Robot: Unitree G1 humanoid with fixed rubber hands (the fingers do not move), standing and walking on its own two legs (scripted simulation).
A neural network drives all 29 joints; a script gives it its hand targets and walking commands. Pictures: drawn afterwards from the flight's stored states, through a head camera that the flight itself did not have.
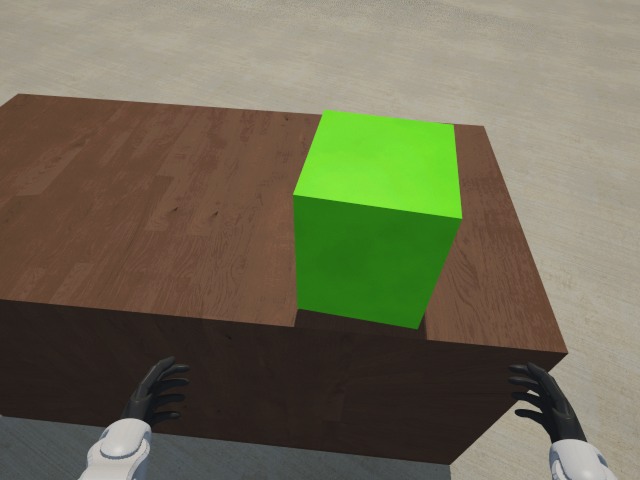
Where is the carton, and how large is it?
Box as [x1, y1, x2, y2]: [293, 110, 461, 328]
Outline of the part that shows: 324,110 293,193 297,306 298,308 417,328 461,220 453,125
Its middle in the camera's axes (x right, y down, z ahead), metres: +0.08 -0.03 +0.61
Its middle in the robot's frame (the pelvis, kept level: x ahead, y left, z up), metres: +0.48 -0.05 +0.05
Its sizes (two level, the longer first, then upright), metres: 0.210 0.200 0.250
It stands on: a pedestal, 0.70 m high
